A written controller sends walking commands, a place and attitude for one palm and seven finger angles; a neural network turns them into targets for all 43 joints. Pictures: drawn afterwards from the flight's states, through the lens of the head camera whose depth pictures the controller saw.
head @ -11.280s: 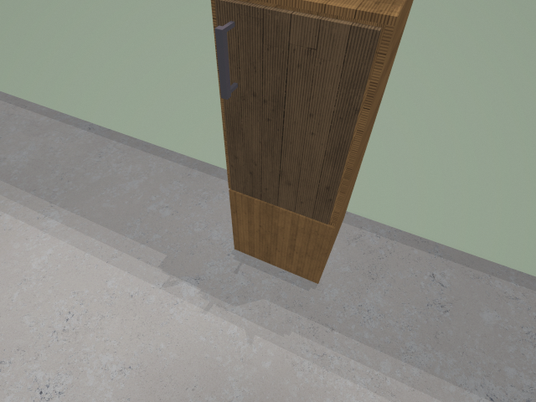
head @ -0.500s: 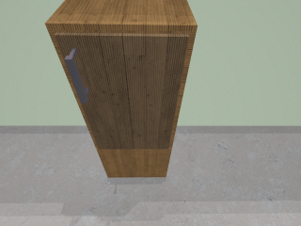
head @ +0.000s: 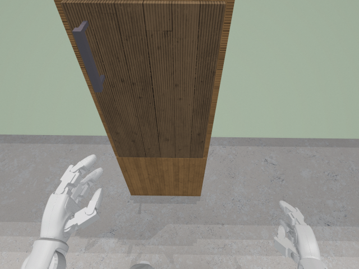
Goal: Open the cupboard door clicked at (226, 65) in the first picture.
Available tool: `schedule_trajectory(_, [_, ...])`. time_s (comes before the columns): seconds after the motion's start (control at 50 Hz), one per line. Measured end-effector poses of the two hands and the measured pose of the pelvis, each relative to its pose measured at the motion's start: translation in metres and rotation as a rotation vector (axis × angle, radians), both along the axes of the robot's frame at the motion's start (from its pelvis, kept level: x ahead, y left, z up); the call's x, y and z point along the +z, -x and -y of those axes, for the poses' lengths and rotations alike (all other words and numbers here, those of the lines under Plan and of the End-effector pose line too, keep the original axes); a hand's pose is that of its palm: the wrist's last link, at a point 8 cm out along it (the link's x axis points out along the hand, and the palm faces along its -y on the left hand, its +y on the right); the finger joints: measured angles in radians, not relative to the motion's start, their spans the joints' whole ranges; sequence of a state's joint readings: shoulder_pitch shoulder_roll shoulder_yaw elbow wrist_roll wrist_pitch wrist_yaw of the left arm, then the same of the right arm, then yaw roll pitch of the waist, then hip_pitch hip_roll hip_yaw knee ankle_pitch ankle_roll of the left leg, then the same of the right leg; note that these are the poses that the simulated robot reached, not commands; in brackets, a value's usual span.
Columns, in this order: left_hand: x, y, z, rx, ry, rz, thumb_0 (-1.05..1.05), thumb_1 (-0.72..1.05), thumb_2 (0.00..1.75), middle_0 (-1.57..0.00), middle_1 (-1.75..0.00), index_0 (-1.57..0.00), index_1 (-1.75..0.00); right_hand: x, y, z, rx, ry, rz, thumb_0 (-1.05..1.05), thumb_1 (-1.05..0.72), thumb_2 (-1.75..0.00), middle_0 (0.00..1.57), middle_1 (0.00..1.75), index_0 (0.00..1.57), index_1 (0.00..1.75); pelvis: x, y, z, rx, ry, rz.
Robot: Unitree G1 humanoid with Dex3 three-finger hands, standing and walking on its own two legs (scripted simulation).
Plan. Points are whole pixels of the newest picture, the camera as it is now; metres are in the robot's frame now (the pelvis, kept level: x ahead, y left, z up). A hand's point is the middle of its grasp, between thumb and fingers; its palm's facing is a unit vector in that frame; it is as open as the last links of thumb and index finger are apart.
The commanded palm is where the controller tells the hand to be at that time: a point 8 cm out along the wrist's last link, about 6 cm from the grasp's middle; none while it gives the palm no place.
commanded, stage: raise the hand with hooked fingers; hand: left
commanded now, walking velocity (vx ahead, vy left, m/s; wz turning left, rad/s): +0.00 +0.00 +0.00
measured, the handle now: (92, 58) +0.55 +0.25 +0.19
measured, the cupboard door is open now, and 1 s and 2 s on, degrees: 0 0 0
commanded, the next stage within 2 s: move the hooked fingers beside the handle in 1.76 s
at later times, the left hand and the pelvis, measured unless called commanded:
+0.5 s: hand (56, 188) +0.25 +0.25 +0.10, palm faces +0.07 -1.00 -0.05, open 11.1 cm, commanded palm +0.21 +0.30 +0.10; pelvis +0.00 +0.03 +0.02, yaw +0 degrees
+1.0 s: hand (15, 152) +0.27 +0.30 +0.17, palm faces +0.10 -0.99 -0.06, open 13.7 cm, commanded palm +0.24 +0.34 +0.17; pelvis +0.01 +0.04 +0.04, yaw +1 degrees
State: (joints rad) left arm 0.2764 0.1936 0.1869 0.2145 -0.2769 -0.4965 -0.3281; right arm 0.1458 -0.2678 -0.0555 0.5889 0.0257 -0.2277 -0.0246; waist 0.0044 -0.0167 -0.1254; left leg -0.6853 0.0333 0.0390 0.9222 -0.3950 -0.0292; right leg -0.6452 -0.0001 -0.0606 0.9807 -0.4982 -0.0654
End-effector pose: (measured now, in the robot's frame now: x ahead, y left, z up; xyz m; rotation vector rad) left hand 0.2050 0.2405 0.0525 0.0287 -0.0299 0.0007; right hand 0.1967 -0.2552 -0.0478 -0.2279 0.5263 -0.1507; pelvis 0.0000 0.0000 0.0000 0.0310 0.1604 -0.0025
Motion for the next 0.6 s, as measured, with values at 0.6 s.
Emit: schedule_trajectory(0.6, [0.056, -0.019, -0.074, 0.071, -0.026, -0.016, 0.01, 0.01, 0.51, -0.26, -0.87, -0.26, -0.88, -0.003, 0.059, -0.049, -0.001, 0.006, -0.157, 0.02, -0.90, -0.90, 0.20, 0.30, 0.20, 0.30, 0.025, -0.004, -0.036, 0.012, 0.056, 0.066])
